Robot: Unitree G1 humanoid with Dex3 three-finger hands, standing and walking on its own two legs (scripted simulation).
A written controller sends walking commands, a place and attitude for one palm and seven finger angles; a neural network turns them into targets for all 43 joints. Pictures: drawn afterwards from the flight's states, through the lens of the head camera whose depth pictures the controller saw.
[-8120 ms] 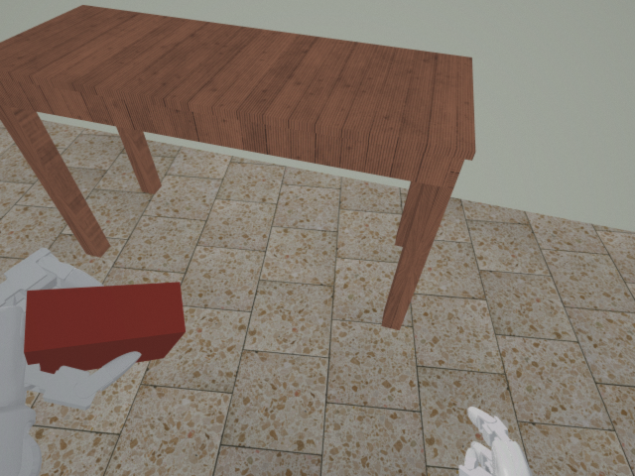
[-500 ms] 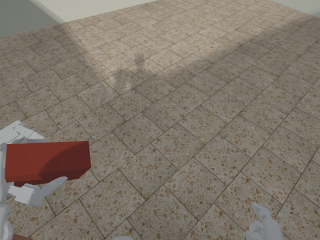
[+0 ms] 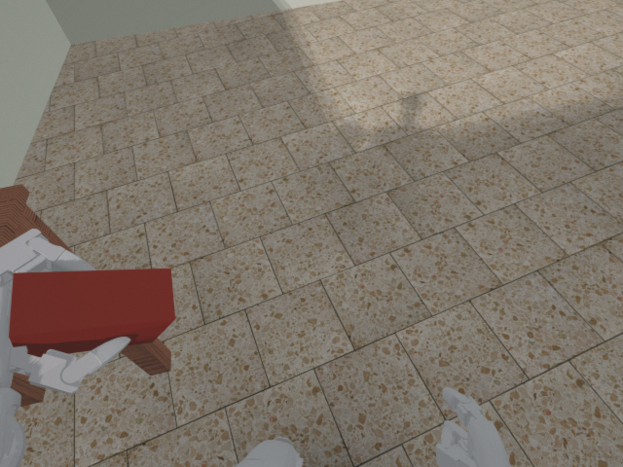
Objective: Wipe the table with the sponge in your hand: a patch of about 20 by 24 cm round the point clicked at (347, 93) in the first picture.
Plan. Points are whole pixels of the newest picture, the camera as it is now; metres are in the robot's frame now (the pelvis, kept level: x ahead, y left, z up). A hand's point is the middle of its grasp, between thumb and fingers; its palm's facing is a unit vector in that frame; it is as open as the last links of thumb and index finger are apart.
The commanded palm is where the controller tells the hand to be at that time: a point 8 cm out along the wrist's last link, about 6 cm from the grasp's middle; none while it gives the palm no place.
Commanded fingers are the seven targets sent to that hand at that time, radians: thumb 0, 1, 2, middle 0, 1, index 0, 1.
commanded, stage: turn to face it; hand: left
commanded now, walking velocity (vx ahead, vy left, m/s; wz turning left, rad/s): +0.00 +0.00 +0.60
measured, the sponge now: (118, 311) +0.23 +0.21 +0.15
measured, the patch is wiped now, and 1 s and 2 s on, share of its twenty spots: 0.00 0.00 0.00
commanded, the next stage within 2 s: none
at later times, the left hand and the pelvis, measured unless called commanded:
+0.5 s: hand out of the picture +0.05 +0.28 +0.18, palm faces +0.59 -0.66 -0.46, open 9.4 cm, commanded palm -0.01 +0.31 +0.19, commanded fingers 0.00 0.10 1.30 -1.20 -1.60 -1.20 -1.60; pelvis -0.08 -0.01 +0.01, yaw +18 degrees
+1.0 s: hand out of the picture -0.10 +0.24 +0.18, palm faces +0.78 -0.44 -0.44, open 9.4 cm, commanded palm -0.17 +0.25 +0.19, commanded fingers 0.00 0.10 1.30 -1.20 -1.60 -1.20 -1.60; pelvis -0.14 -0.07 +0.01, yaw +36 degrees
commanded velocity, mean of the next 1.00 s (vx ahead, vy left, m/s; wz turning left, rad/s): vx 0.00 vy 0.00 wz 0.60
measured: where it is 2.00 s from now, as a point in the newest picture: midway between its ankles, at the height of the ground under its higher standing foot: outside the picture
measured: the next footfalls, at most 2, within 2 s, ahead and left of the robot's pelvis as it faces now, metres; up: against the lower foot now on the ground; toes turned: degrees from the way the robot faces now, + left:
left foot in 0.34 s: -0.08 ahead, +0.14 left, +0.00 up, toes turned +16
right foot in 0.64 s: -0.01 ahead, -0.11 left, +0.00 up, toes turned +18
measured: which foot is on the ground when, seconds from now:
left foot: up 0.00-0.32, down 0.34-0.64, up 0.66-1.00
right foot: down 0.00-0.32, up 0.34-0.62, down 0.64-1.00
